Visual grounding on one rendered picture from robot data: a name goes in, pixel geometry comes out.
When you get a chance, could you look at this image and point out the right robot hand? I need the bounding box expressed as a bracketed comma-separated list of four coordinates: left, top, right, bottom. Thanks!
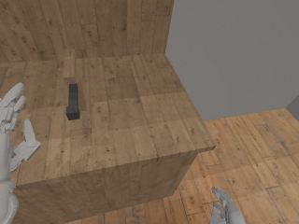
[209, 187, 246, 224]

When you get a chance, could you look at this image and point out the robot left forearm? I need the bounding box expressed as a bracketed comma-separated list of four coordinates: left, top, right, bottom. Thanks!
[0, 180, 19, 224]

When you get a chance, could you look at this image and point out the tap lever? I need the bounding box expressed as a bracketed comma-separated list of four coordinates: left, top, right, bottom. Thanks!
[65, 83, 80, 120]

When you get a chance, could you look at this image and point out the left robot hand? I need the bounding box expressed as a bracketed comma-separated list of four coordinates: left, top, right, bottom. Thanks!
[0, 82, 41, 182]

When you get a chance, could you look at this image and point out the counter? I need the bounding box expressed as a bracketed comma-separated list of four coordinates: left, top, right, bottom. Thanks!
[0, 0, 216, 224]

